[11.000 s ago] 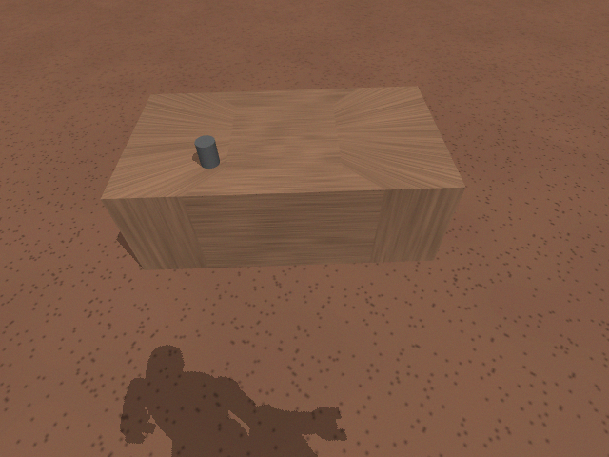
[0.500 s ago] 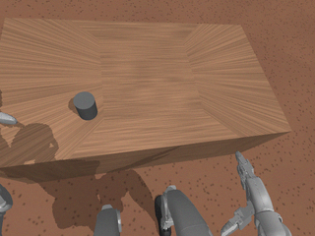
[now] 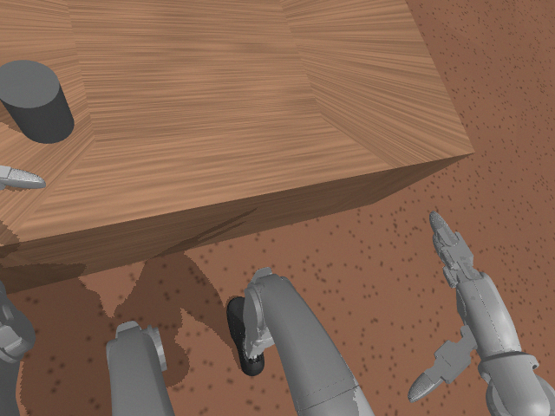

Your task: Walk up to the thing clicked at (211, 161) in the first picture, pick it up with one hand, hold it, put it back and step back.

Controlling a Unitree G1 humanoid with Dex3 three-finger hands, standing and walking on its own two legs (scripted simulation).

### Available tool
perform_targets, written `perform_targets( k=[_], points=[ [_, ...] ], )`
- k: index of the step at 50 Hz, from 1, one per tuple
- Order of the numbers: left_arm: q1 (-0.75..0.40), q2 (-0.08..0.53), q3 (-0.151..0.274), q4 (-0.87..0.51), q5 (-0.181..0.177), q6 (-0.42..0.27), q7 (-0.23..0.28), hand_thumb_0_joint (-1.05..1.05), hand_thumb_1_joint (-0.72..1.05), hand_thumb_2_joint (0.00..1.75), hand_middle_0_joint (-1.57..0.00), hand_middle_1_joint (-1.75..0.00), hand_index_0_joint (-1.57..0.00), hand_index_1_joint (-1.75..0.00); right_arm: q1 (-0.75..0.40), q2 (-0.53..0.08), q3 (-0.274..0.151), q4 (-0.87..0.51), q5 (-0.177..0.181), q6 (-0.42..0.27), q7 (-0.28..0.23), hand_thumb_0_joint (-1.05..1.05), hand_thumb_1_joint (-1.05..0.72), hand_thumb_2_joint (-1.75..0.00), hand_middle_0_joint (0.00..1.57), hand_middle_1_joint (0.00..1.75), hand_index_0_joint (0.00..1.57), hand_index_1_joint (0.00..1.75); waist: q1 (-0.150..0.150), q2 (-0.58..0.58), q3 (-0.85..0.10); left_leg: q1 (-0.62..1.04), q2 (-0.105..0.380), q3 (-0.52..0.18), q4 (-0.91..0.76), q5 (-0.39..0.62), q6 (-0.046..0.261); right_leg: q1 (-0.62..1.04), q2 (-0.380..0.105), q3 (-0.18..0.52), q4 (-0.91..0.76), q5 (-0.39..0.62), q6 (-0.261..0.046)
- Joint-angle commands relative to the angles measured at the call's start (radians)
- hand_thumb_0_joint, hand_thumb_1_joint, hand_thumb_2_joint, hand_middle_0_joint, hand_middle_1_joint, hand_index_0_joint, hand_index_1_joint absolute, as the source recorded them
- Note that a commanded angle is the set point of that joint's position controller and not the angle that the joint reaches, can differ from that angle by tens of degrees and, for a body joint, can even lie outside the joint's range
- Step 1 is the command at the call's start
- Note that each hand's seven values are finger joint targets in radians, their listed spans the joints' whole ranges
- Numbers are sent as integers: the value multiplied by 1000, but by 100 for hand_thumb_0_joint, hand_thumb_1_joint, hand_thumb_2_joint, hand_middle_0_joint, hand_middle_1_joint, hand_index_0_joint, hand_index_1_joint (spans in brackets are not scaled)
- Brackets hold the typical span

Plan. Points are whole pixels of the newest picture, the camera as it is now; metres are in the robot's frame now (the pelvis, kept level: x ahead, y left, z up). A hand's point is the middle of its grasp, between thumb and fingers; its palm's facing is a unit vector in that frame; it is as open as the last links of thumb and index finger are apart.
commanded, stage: close in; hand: left
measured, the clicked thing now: (38, 105) +0.59 +0.18 -0.09
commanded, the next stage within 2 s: close in 0.54 s
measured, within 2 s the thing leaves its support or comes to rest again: leaves its support in 1.78 s
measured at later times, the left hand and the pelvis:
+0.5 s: hand (33, 126) +0.55 +0.18 -0.07, palm faces +0.11 -0.99 +0.02, open 17.3 cm; pelvis +0.01 +0.00 -0.01, yaw +0 degrees
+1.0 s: hand (41, 116) +0.57 +0.17 -0.08, palm faces +0.14 -0.99 -0.02, open 15.9 cm; pelvis +0.00 +0.01 -0.02, yaw +0 degrees
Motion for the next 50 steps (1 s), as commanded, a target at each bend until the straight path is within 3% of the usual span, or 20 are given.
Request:
perform_targets(
  k=[1,4,9,10,11,14,16,17,21,23,25,29,32,35,36,38,39,46,48,50],
  points=[
    [-379,276,-14,-257,33,-81,43,0,-48,4,-4,-8,-6,-6,131,-219,-197,-265,18,-30,-19,0,54,-5,5,5,5,5,9,474,-734,377,-31,19,-234,265,3,494,30,26,-71,118,-58],
    [-405,268,-35,-293,47,-56,63,0,-48,4,-5,-8,-7,-6,151,-223,-207,-269,22,-8,-18,0,54,-5,5,5,5,5,17,534,-750,405,-32,21,-227,286,-4,471,28,29,-57,131,-62],
    [-384,183,-82,-288,43,-1,99,0,-46,9,-8,-11,-9,-9,136,-215,-213,-278,29,22,-17,0,54,-5,5,5,5,5,26,547,-638,404,-31,21,-235,252,-8,404,28,26,-71,87,-64],
    [-385,190,-81,-310,44,4,112,0,-45,8,-7,-10,-9,-8,137,-213,-217,-264,31,25,-14,0,54,-5,5,5,5,5,33,563,-638,410,-29,24,-231,259,-8,396,28,29,-64,88,-64],
    [-368,151,-91,-275,43,9,116,0,-46,8,-7,-9,-9,-8,150,-198,-203,-234,29,30,-12,0,53,-5,5,5,5,5,21,551,-595,404,-28,19,-224,277,-8,354,30,19,-62,96,-64],
    [-331,121,-101,-270,44,17,142,0,-50,7,-7,-9,-9,-8,126,-198,-217,-253,30,32,-9,0,53,-5,5,5,5,5,12,463,-587,318,-30,34,-200,268,9,436,28,38,-82,121,-52],
    [-334,107,-100,-269,44,12,163,0,-55,5,-8,-9,-10,-8,118,-194,-197,-296,31,34,-5,0,53,-5,5,5,5,5,14,393,-582,260,-33,36,-209,233,17,479,27,44,-98,104,-46],
    [-313,78,-108,-240,42,10,173,0,-56,5,-7,-10,-9,-8,110,-199,-210,-302,33,35,-5,0,53,-5,5,5,5,5,4,379,-581,262,-33,31,-214,239,17,479,30,36,-96,108,-46],
    [-298,65,-102,-242,42,-18,202,0,-57,6,-7,-10,-9,-8,138,-204,-218,-331,37,38,-2,0,54,-5,5,5,5,5,-8,342,-629,263,-34,30,-199,284,21,502,33,26,-72,163,-45],
    [-314,41,-115,-230,46,-35,213,0,-61,6,-8,-10,-10,-9,157,-201,-214,-330,37,45,3,0,53,-5,5,5,5,5,-20,349,-639,276,-36,25,-199,314,17,490,36,11,-58,191,-49],
    [-321,60,-107,-255,58,-51,227,0,-61,6,-8,-11,-10,-10,155,-211,-234,-345,36,51,4,0,53,-5,5,5,5,5,-14,373,-672,317,-35,24,-199,346,13,485,39,4,-48,213,-54],
    [-377,33,-138,-309,74,-69,247,0,-61,6,-8,-10,-10,-8,174,-200,-227,-311,28,60,13,0,52,-5,5,5,5,5,-14,481,-684,430,-31,14,-206,405,-7,405,41,-6,-35,224,-63],
    [-394,-6,-169,-318,86,-69,260,0,-61,6,-11,-7,-11,-7,167,-193,-228,-290,24,66,20,0,52,-6,5,5,5,5,-19,509,-665,464,-27,16,-205,383,-12,365,43,-9,-44,193,-64],
    [-376,21,-166,-276,109,-59,284,0,-56,7,-25,-16,-25,-16,142,-192,-220,-229,19,77,28,0,52,-5,5,5,5,5,-7,564,-600,504,-18,-3,-212,424,-28,275,44,-22,-29,176,-71],
    [-388,25,-167,-289,116,-63,290,0,-55,9,-27,-18,-27,-18,131,-198,-225,-265,20,77,30,0,53,-5,5,5,5,5,-17,556,-618,498,-16,-3,-209,417,-26,278,45,-21,-28,173,-71],
    [-396,23,-172,-277,119,-63,297,0,-58,9,-33,-22,-33,-22,113,-187,-193,-304,17,85,34,0,52,-5,5,5,5,5,-23,520,-633,428,-21,8,-204,392,-18,351,44,-14,-31,190,-65],
    [-420,69,-149,-321,116,-68,303,0,-60,9,-34,-24,-35,-23,100,-187,-193,-321,17,85,30,0,52,-5,5,5,5,5,-14,510,-660,382,-26,21,-196,355,-8,406,40,2,-34,186,-59],
    [-378,59,-143,-172,106,-56,299,0,-55,19,-46,-36,-48,-35,99,-214,-219,-362,27,93,15,0,52,-5,5,5,5,5,-62,368,-606,217,-30,28,-183,225,18,460,28,39,-67,113,-38],
    [-377,81,-137,-166,112,-61,291,0,-53,22,-49,-40,-50,-38,120,-206,-201,-391,30,89,20,0,52,-5,5,5,5,5,-65,364,-618,208,-31,33,-168,237,21,477,26,49,-63,135,-35],
    [-398,62,-146,-160,111,-63,282,0,-52,26,-54,-45,-56,-44,144,-206,-201,-393,36,90,22,0,51,-5,5,5,5,5,-78,382,-606,228,-34,31,-173,265,16,442,29,31,-50,162,-41]
  ],
)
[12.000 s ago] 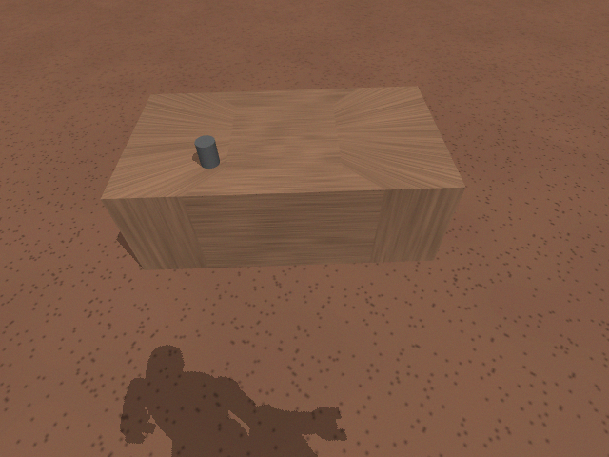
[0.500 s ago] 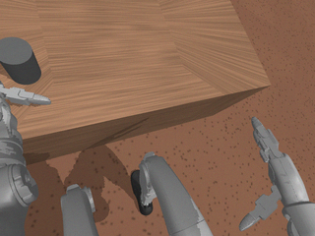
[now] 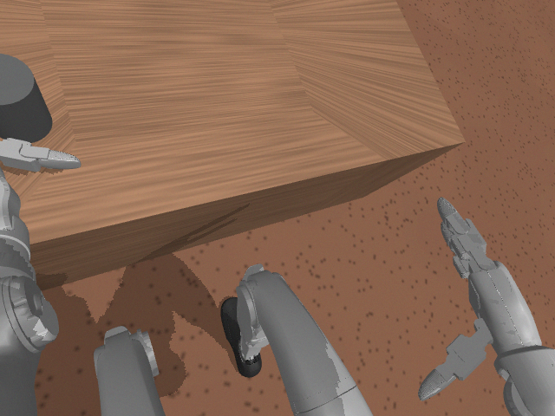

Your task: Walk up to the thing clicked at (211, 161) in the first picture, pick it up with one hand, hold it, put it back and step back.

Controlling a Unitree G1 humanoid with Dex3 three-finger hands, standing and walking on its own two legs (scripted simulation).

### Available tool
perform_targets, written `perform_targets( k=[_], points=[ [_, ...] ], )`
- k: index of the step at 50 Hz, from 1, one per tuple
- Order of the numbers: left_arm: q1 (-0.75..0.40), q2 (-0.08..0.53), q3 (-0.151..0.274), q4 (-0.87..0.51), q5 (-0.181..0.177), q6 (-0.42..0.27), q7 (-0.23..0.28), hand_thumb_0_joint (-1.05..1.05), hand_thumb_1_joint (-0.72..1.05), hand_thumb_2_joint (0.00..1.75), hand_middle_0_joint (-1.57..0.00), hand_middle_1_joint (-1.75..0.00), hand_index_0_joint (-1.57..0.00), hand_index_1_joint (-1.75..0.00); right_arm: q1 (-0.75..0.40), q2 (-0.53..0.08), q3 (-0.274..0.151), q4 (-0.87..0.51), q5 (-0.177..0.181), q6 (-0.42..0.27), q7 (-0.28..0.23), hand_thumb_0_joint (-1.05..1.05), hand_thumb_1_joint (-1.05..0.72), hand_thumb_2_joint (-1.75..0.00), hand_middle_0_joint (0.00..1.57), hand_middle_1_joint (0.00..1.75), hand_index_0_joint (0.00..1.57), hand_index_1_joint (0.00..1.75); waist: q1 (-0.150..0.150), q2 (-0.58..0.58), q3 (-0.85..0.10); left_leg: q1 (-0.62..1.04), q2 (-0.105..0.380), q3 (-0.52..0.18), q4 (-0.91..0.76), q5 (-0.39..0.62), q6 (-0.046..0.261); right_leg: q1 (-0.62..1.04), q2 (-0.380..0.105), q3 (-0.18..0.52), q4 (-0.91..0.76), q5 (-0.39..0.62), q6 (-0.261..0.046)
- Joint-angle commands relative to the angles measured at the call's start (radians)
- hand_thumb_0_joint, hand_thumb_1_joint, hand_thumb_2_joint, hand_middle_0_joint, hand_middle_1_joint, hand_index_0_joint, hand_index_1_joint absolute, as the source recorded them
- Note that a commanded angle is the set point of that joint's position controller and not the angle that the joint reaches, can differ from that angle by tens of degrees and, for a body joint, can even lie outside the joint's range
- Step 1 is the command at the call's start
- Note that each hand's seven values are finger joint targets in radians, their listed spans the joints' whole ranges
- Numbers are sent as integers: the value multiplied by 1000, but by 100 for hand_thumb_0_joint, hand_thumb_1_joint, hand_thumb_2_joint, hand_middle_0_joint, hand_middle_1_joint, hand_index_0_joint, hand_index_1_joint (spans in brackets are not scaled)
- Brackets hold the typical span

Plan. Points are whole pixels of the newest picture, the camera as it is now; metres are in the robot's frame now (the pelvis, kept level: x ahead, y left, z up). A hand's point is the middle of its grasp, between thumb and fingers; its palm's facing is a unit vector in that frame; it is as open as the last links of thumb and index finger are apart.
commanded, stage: close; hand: left
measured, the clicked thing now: (11, 102) +0.59 +0.17 -0.07
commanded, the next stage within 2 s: settle in 0.38 s
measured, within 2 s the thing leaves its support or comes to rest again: leaves its support in 0.78 s
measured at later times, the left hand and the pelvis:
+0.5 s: hand (6, 103) +0.58 +0.17 -0.06, palm faces +0.13 -0.99 -0.04, open 9.5 cm; pelvis +0.00 +0.00 +0.00, yaw +0 degrees
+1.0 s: hand (2, 77) +0.58 +0.16 -0.01, palm faces +0.12 -0.99 -0.02, open 10.0 cm; pelvis +0.00 +0.00 +0.02, yaw +0 degrees
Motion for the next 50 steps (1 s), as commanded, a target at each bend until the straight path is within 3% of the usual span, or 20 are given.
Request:
perform_targets(
  k=[1,5,8,11,14,15,18,21,24,27,31,33,37,42,44,46,50],
  points=[
    [-343,148,-8,-139,10,-69,-13,0,-53,27,-57,-47,-58,-46,105,-191,-170,-197,17,-50,-26,0,51,-5,5,5,5,5,-22,378,-586,321,-24,17,-245,305,1,493,38,-2,-115,191,-61],
    [-402,179,6,-228,2,-71,-14,0,-45,33,-62,-52,-64,-51,128,-203,-187,-214,18,-50,-17,0,51,-5,5,5,5,5,-16,493,-673,467,-17,2,-236,426,-20,454,44,-25,-80,256,-75],
    [-418,185,-3,-259,16,-52,-14,0,-39,41,-70,-61,-72,-60,129,-210,-213,-188,16,-44,-12,0,51,-5,5,5,5,5,-7,559,-686,531,-15,2,-246,438,-30,432,44,-26,-85,242,-79],
    [-438,184,-22,-284,28,-31,-19,0,-27,52,-81,-71,-81,-70,117,-192,-190,-160,13,-35,-11,0,51,-5,5,5,5,5,4,601,-650,533,-15,7,-273,390,-37,423,42,-22,-100,196,-80],
    [-446,177,-33,-290,29,-11,-19,0,-18,59,-89,-78,-89,-78,84,-198,-191,-180,15,-35,-16,0,51,-5,5,5,5,5,-2,582,-629,523,-10,10,-271,352,-29,426,40,-15,-113,178,-77],
    [-430,155,-40,-255,27,-5,-17,0,-17,61,-91,-81,-92,-81,93,-186,-173,-152,11,-31,-16,0,51,-5,5,5,5,5,-6,558,-585,476,-13,12,-278,329,-27,433,40,-15,-122,168,-75],
    [-382,167,-30,-178,31,4,-7,0,-10,65,-96,-86,-97,-85,59,-199,-169,-152,15,-27,-19,0,51,-5,5,5,5,5,-9,495,-532,442,-8,0,-281,341,-22,410,42,-27,-122,177,-75],
    [-369,178,-20,-143,31,-3,-3,0,-1,71,-103,-93,-104,-92,63,-203,-176,-190,20,-29,-21,0,52,-5,5,5,5,5,-18,426,-554,389,-11,7,-264,338,-8,472,43,-17,-126,201,-67],
    [-381,191,-4,-132,19,-20,-5,0,9,88,-114,-110,-116,-108,81,-197,-164,-200,26,-35,-20,0,53,-5,5,5,5,5,-25,401,-565,363,-16,8,-260,345,-3,489,44,-18,-122,216,-64],
    [-389,205,4,-152,19,-33,-12,0,26,112,-120,-123,-120,-124,101,-211,-196,-229,29,-42,-20,0,53,-6,5,5,5,5,-39,424,-622,399,-17,11,-252,374,-3,507,45,-15,-117,246,-64],
    [-421,193,5,-202,1,-33,-26,0,24,121,-127,-132,-127,-134,133,-196,-178,-219,30,-45,-17,0,53,-6,5,5,5,5,-26,472,-636,436,-21,15,-261,396,-10,516,41,-14,-120,263,-67],
    [-434,201,8,-231,5,-27,-28,0,22,122,-130,-135,-130,-136,139,-193,-180,-218,26,-43,-15,0,52,-6,5,5,5,5,-23,504,-655,455,-22,20,-267,369,-13,515,39,-9,-127,235,-68],
    [-479,214,-7,-315,20,-4,-30,0,15,123,-129,-136,-129,-138,127,-191,-177,-207,22,-36,-13,0,52,-6,5,5,5,5,-1,580,-698,562,-15,16,-283,414,-27,496,41,-13,-128,236,-75],
    [-538,213,-4,-388,-1,26,-13,0,16,128,-131,-139,-130,-142,87,-203,-186,-137,15,-22,-27,0,53,-6,5,5,5,5,27,641,-685,661,-6,1,-322,434,-41,454,43,-21,-147,204,-82],
    [-530,195,-20,-376,7,35,-8,0,18,130,-133,-141,-132,-144,79,-183,-156,-117,9,-19,-29,0,53,-6,5,5,5,5,34,615,-670,651,-6,5,-327,434,-36,467,44,-19,-160,207,-80],
    [-517,203,-20,-364,11,43,3,0,17,131,-135,-143,-134,-146,63,-177,-158,-114,10,-14,-35,0,53,-6,5,5,5,5,35,580,-672,603,-8,15,-329,403,-25,530,43,-6,-171,210,-73],
    [-484,148,-27,-274,-6,58,11,0,16,134,-134,-145,-133,-148,27,-173,-145,-72,13,-8,-49,0,54,-5,5,5,5,5,31,470,-586,533,-9,11,-364,341,-15,547,44,-12,-209,182,-67]
  ],
)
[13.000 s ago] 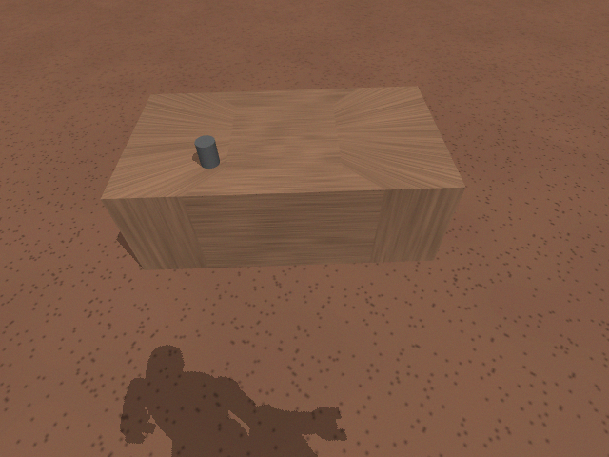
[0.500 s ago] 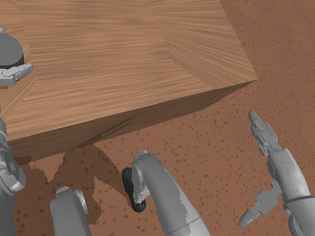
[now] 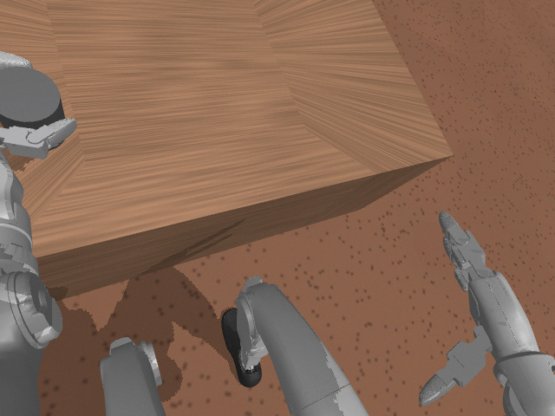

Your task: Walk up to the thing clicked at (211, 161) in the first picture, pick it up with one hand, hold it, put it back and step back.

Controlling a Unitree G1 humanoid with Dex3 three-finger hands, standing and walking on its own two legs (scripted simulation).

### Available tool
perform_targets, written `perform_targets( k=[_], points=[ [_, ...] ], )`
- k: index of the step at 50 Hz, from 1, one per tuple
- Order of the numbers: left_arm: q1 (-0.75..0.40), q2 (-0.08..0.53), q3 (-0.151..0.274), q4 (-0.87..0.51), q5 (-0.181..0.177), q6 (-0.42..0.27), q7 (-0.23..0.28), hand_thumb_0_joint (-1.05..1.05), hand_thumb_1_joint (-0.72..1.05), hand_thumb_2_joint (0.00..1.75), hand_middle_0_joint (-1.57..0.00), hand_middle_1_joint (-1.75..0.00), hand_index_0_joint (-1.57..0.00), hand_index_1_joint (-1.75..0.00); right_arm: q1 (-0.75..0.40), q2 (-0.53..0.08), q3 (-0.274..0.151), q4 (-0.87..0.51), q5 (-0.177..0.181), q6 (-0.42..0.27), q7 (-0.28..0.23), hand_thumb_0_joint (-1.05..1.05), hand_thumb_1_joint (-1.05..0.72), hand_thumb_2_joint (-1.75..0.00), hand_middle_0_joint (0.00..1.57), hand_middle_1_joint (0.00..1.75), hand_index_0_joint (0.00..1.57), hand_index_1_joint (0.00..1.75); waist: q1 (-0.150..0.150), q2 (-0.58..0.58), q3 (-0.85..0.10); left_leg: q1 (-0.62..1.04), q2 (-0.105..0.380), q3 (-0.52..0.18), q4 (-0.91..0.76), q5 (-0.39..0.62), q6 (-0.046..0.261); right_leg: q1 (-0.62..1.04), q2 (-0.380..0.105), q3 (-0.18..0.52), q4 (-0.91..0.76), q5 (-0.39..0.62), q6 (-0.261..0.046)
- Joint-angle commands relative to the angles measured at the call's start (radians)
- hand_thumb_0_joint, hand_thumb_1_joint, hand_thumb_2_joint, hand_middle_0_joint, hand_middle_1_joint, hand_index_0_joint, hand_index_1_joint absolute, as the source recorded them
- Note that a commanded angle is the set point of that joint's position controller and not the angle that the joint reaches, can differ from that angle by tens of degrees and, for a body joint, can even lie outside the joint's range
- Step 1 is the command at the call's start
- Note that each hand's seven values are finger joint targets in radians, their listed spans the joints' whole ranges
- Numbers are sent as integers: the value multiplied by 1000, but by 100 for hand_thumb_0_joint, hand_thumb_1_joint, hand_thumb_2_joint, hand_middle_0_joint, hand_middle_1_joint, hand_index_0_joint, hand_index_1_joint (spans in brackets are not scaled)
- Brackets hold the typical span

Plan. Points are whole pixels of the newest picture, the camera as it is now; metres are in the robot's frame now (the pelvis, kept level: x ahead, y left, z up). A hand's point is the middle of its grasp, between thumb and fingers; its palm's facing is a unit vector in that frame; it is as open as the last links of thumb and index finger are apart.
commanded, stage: settle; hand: left
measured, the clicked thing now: (31, 112) +0.58 +0.16 -0.05
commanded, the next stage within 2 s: lift in 0.60 s
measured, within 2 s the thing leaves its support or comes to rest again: neither
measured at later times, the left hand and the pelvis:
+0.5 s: hand (16, 89) +0.58 +0.16 +0.00, palm faces +0.12 -0.99 +0.00, open 10.1 cm; pelvis +0.01 -0.01 +0.03, yaw +1 degrees
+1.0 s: hand out of the picture +0.57 +0.17 +0.04, palm faces +0.11 -0.99 -0.02, open 10.1 cm; pelvis +0.02 +0.00 +0.05, yaw +1 degrees
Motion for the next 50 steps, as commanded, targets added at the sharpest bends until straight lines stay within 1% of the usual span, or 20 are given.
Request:
perform_targets(
  k=[1,2,3,5,8,13,17,19,22,25,28,30,33,35,37,39,42,45,48,50],
  points=[
    [-454,163,2,-178,-19,-83,12,0,17,135,-133,-145,-133,-148,21,-176,-142,-131,10,-38,-40,0,55,-5,5,5,5,5,24,438,-574,426,-15,14,-281,332,-9,463,39,-8,-129,179,-61],
    [-446,167,6,-155,-17,-82,13,0,19,134,-134,-146,-134,-148,12,-175,-133,-142,11,-37,-42,0,55,-5,5,5,5,5,34,401,-579,414,-16,14,-288,336,-7,487,40,-10,-134,189,-60],
    [-432,157,0,-135,-13,-84,10,0,19,135,-136,-147,-136,-150,-2,-180,-144,-167,11,-38,-43,0,54,-5,5,5,5,5,22,375,-575,379,-17,20,-286,336,0,519,39,0,-144,205,-56],
    [-403,139,-6,-74,-11,-82,2,0,15,135,-136,-149,-136,-151,43,-161,-125,-101,10,-30,-44,0,55,-5,5,5,5,5,23,347,-537,352,-20,26,-289,345,3,525,38,1,-150,223,-55],
    [-424,157,11,-87,-17,-92,-10,0,15,137,-139,-152,-139,-154,51,-156,-115,-143,12,-37,-42,0,54,-5,5,5,5,5,28,325,-598,379,-22,32,-291,360,8,566,38,5,-161,243,-54],
    [-488,169,22,-139,-37,-118,-27,0,12,141,-139,-155,-140,-157,62,-154,-116,-128,7,-45,-47,0,55,-5,5,5,5,5,38,383,-640,437,-26,35,-307,375,1,578,37,7,-168,247,-57],
    [-526,191,26,-199,-37,-135,-22,0,12,140,-139,-154,-139,-156,40,-155,-123,-118,2,-56,-52,0,54,-6,5,5,5,5,48,411,-689,462,-29,41,-306,346,1,615,30,32,-182,223,-52],
    [-542,181,12,-202,-35,-137,-23,0,10,141,-139,-154,-139,-157,45,-140,-101,-79,-3,-56,-53,0,54,-6,5,5,5,5,56,439,-674,484,-28,42,-311,353,-4,593,30,32,-185,216,-55],
    [-551,184,5,-217,-30,-139,-19,0,10,142,-140,-155,-140,-158,24,-148,-104,-79,-6,-55,-56,0,53,-6,5,5,5,5,62,466,-693,542,-24,33,-327,384,-11,578,34,18,-186,228,-60],
    [-537,187,4,-187,-25,-132,-14,0,10,142,-139,-154,-139,-157,27,-152,-104,-52,-9,-47,-57,0,54,-6,5,5,5,5,65,465,-684,552,-22,28,-329,427,-15,572,35,9,-179,260,-64],
    [-520,158,-8,-152,-23,-119,-9,0,8,142,-139,-154,-138,-157,23,-144,-98,-34,-9,-37,-55,0,54,-6,5,5,5,5,66,448,-639,540,-21,29,-347,412,-14,571,37,6,-198,243,-64],
    [-504,171,-1,-147,-21,-114,-8,0,10,142,-139,-154,-139,-157,21,-143,-104,-12,-7,-34,-57,0,54,-6,5,5,5,5,73,431,-630,529,-19,29,-352,396,-12,574,38,7,-202,233,-63],
    [-481,131,-10,-102,-27,-107,-18,0,10,141,-140,-155,-140,-157,3,-136,-98,-15,-5,-36,-56,0,54,-6,5,5,5,5,60,395,-604,525,-15,27,-354,418,-9,570,42,2,-214,255,-63],
    [-479,132,-11,-92,-26,-105,-21,0,8,141,-139,-155,-140,-157,6,-127,-93,4,-5,-37,-56,0,54,-6,5,5,5,5,59,371,-588,498,-17,33,-353,417,-1,608,41,12,-225,275,-57],
    [-479,142,3,-115,-34,-111,-24,0,15,133,-136,-152,-138,-153,-11,-118,-82,-18,-3,-42,-53,0,51,-6,5,5,5,5,73,338,-637,461,-23,40,-351,391,6,674,34,30,-231,273,-53],
    [-464,157,16,-123,-43,-113,-28,0,11,132,-134,-152,-136,-152,4,-139,-108,-19,-3,-43,-57,0,51,-6,5,5,5,5,78,341,-660,458,-25,45,-356,383,8,715,30,44,-240,274,-50],
    [-469,132,6,-155,-50,-116,-31,0,11,133,-133,-152,-136,-152,24,-140,-108,-6,-1,-42,-60,0,51,-6,5,5,5,5,85,384,-666,554,-20,33,-379,460,-7,658,41,6,-229,307,-64],
    [-463,149,11,-218,-53,-120,-36,0,11,134,-136,-153,-138,-154,20,-143,-113,-7,3,-41,-61,0,51,-6,5,5,5,5,115,390,-707,605,-21,31,-398,487,-12,686,41,2,-233,320,-66],
    [-457,118,-5,-270,-64,-115,-41,0,10,135,-136,-153,-137,-154,32,-137,-119,29,0,-39,-62,0,50,-7,5,5,5,5,125,427,-713,673,-17,29,-412,510,-18,667,44,-1,-244,306,-68],
    [-446,85,-19,-295,-72,-108,-42,0,11,136,-136,-154,-137,-154,17,-123,-116,62,0,-40,-64,0,51,-6,5,5,5,5,138,422,-691,665,-22,40,-426,463,-14,689,40,8,-269,281,-66]
  ],
)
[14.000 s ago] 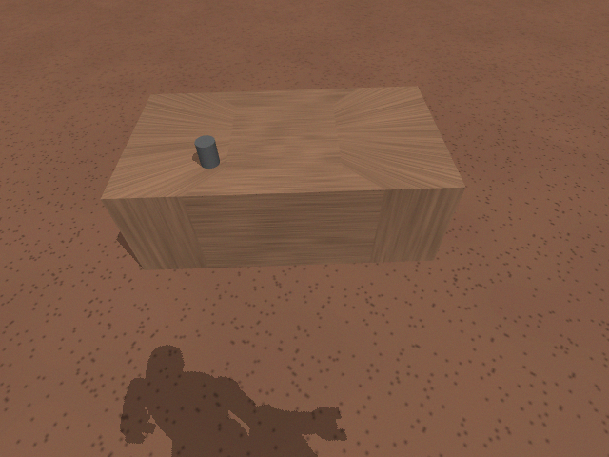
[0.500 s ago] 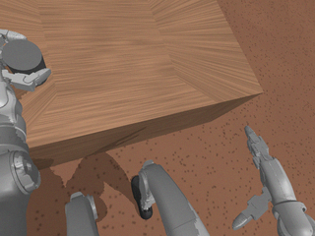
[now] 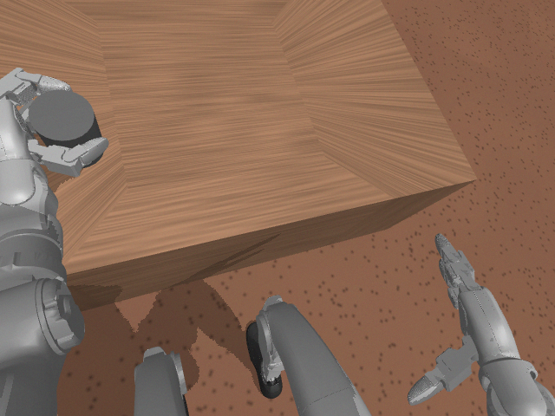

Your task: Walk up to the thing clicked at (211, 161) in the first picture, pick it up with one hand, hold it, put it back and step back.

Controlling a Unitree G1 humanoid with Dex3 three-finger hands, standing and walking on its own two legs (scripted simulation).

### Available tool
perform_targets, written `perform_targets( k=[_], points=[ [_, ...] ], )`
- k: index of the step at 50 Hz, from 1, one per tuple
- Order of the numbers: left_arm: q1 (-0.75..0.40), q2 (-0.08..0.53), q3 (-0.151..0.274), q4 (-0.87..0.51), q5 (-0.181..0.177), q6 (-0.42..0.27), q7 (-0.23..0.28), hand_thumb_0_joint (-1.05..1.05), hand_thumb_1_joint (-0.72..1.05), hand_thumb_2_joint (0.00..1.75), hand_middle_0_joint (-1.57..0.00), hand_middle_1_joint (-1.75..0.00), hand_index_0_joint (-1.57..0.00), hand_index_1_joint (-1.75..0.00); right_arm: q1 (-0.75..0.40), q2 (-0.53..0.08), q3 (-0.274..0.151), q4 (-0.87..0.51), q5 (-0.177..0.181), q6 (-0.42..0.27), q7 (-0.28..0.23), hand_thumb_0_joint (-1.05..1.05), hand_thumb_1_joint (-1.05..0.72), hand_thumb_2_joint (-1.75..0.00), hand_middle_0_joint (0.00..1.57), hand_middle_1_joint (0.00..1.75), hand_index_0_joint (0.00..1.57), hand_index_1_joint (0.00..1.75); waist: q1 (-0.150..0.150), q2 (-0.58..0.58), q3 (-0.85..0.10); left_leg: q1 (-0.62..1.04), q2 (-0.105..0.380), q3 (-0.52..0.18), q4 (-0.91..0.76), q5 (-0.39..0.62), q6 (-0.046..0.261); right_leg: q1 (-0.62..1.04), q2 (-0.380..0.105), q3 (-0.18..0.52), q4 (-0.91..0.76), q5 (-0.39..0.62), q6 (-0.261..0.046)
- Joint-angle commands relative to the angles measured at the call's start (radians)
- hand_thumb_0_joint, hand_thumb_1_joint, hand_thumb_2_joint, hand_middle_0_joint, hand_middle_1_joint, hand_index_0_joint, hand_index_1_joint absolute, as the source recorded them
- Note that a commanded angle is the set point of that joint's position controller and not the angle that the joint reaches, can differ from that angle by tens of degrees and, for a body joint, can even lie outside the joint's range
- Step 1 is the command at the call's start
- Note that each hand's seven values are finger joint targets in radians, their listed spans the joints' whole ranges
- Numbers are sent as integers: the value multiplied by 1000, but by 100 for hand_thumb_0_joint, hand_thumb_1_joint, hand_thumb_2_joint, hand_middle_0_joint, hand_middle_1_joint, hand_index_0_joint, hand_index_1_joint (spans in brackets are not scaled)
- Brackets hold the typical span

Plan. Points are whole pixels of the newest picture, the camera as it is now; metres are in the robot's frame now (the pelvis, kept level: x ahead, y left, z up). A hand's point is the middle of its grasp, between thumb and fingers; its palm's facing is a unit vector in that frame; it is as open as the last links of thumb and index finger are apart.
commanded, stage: lift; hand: left
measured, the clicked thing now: (71, 132) +0.55 +0.16 -0.03
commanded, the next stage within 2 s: hold in 1.18 s
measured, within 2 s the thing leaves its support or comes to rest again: neither
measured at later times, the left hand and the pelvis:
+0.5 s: hand (34, 148) +0.46 +0.17 +0.08, palm faces +0.10 -0.99 -0.02, open 10.1 cm; pelvis +0.02 +0.00 +0.06, yaw +1 degrees
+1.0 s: hand (8, 176) +0.40 +0.17 +0.13, palm faces +0.10 -0.99 -0.01, open 10.1 cm; pelvis +0.03 +0.00 +0.09, yaw +1 degrees
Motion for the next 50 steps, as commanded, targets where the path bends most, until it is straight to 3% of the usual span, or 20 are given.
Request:
perform_targets(
  k=[1,2,4,5,6,12,14,16,20,21,23,25,33,35,37,41,43,44,47,50],
  points=[
    [-476,168,-11,-324,-28,-87,-1,0,11,136,-136,-154,-138,-154,47,-166,-150,-99,5,-46,-29,0,51,-6,5,5,5,5,47,406,-671,452,-30,10,-240,398,-15,496,33,-14,-110,240,-63],
    [-449,145,-23,-324,-25,-81,-1,0,10,136,-136,-154,-138,-155,47,-159,-143,-85,2,-45,-28,0,51,-6,5,5,5,5,52,404,-650,459,-27,10,-252,401,-16,492,32,-16,-121,234,-64],
    [-411,170,-7,-347,-29,-72,4,0,13,136,-135,-153,-136,-154,48,-159,-140,-62,5,-45,-31,0,51,-6,5,5,5,5,78,398,-646,495,-27,8,-266,421,-19,501,33,-19,-131,240,-64],
    [-386,131,-23,-327,-33,-66,3,0,13,136,-134,-152,-135,-153,39,-146,-127,-45,4,-44,-28,0,52,-6,5,5,5,5,85,390,-619,495,-25,4,-276,450,-22,502,34,-22,-135,255,-66],
    [-387,122,-26,-380,-41,-68,3,0,13,135,-133,-151,-135,-152,24,-151,-133,-74,8,-47,-29,0,52,-6,5,5,5,5,91,376,-658,520,-24,2,-283,455,-22,526,36,-25,-137,261,-65],
    [-198,24,-39,-358,-74,-43,-14,0,15,138,-135,-154,-137,-154,26,-159,-167,-26,18,-40,-41,0,53,-6,5,5,5,5,124,235,-565,458,-29,16,-334,448,-10,651,34,-17,-192,306,-58],
    [-156,-30,-68,-427,-90,-44,-25,0,14,137,-136,-155,-139,-155,34,-146,-153,-59,25,-42,-43,0,54,-6,5,5,5,5,138,192,-582,485,-31,22,-357,433,-8,706,33,-14,-216,308,-55],
    [-122,-4,-43,-488,-104,-43,-31,0,15,140,-138,-157,-140,-157,57,-143,-158,-52,33,-39,-51,0,54,-6,5,5,5,5,159,157,-586,492,-36,32,-375,416,-1,771,30,-4,-241,312,-48],
    [-45,-64,-66,-560,-133,-33,-38,0,8,142,-140,-159,-141,-160,88,-129,-156,-33,42,-37,-63,0,53,-6,5,5,5,5,173,113,-508,527,-38,40,-419,390,5,796,28,2,-289,291,-41],
    [-42,-101,-100,-604,-135,-35,-40,0,10,142,-139,-158,-140,-159,95,-102,-132,-29,44,-38,-61,0,54,-6,5,5,5,5,177,114,-482,536,-42,44,-428,379,6,795,26,5,-302,280,-37],
    [-3,-82,-95,-620,-129,-29,-33,0,9,141,-138,-157,-140,-158,89,-118,-152,-35,48,-39,-67,0,53,-6,5,5,5,5,191,102,-449,551,-44,48,-452,350,7,805,24,8,-325,247,-36],
    [1,-111,-121,-649,-124,-26,-26,0,4,141,-136,-155,-137,-157,98,-90,-126,-16,43,-38,-66,0,53,-6,5,5,5,5,199,114,-408,570,-48,53,-469,333,5,791,21,11,-347,226,-35],
    [119,-148,-153,-794,-140,-2,-22,0,4,136,-131,-150,-132,-151,100,-78,-128,48,44,-32,-69,0,53,-6,5,5,5,5,262,154,-367,681,-46,49,-537,361,-8,812,16,0,-388,223,-41],
    [166,-168,-168,-800,-139,15,-29,0,2,134,-132,-150,-134,-151,89,-83,-128,11,45,-32,-71,0,53,-6,5,5,5,5,257,114,-372,695,-41,49,-546,368,-6,838,19,-1,-403,231,-40],
    [191,-172,-165,-823,-150,27,-25,0,1,136,-132,-151,-134,-152,96,-64,-115,44,49,-28,-73,0,53,-6,5,5,5,5,275,95,-348,673,-45,53,-558,347,0,872,14,5,-418,220,-37],
    [239,-206,-169,-850,-170,45,-18,0,0,136,-133,-152,-135,-153,57,-79,-134,44,56,-27,-80,0,53,-6,5,5,5,5,288,53,-296,673,-41,50,-600,291,3,877,16,5,-450,165,-35],
    [276,-217,-185,-857,-170,49,-20,0,2,136,-135,-154,-137,-155,64,-80,-141,57,60,-27,-84,0,53,-6,5,5,5,5,285,34,-267,682,-38,47,-608,307,3,879,16,2,-455,176,-33],
    [284,-197,-167,-866,-165,49,-21,0,2,137,-135,-153,-137,-154,64,-77,-130,38,61,-25,-84,0,53,-6,5,5,5,5,293,13,-280,689,-38,50,-612,318,5,892,17,4,-461,187,-32],
    [299,-227,-201,-916,-171,50,-32,0,0,138,-137,-155,-138,-156,92,-63,-119,58,65,-20,-86,0,53,-6,5,5,5,5,291,49,-302,734,-37,51,-619,376,-4,909,15,5,-453,233,-37],
    [318,-213,-180,-960,-183,57,-31,0,-2,136,-134,-153,-136,-154,84,-69,-124,96,66,-19,-84,0,53,-6,5,5,5,5,317,70,-292,748,-37,49,-627,412,-8,920,13,2,-454,257,-40]
  ],
)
